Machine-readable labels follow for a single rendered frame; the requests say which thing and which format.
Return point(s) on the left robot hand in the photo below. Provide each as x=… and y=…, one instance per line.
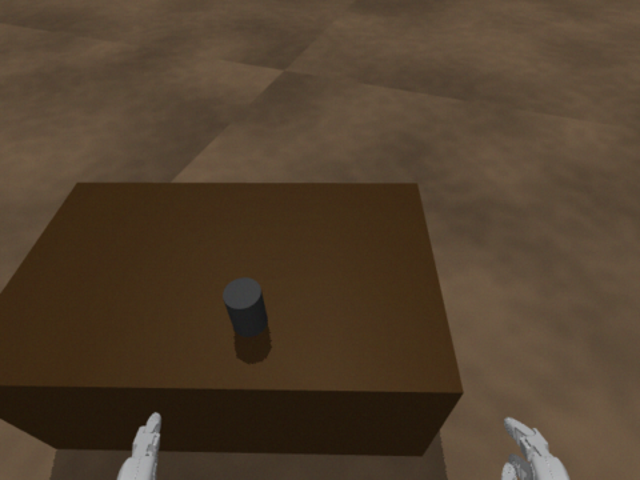
x=143, y=463

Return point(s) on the can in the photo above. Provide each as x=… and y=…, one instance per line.
x=245, y=305

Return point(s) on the right robot hand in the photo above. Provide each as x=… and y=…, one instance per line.
x=542, y=466

